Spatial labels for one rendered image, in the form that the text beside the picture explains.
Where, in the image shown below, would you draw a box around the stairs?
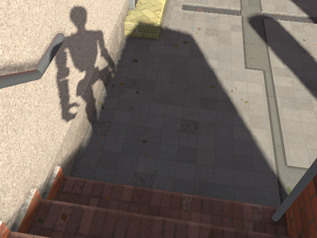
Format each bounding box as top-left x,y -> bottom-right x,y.
8,176 -> 294,238

